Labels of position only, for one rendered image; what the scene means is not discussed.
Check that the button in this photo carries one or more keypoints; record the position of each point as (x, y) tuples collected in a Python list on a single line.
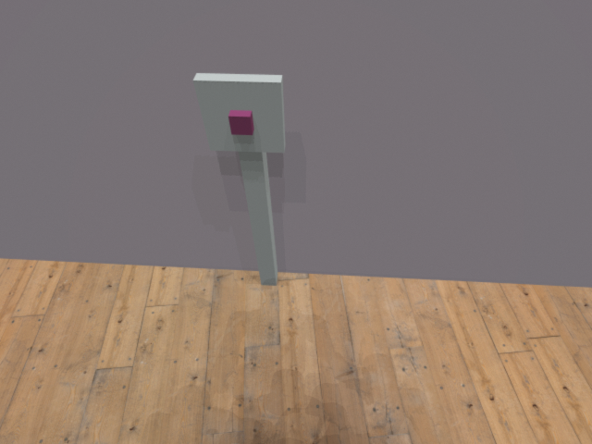
[(241, 122)]

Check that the panel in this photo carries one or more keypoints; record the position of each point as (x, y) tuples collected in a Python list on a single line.
[(217, 94)]

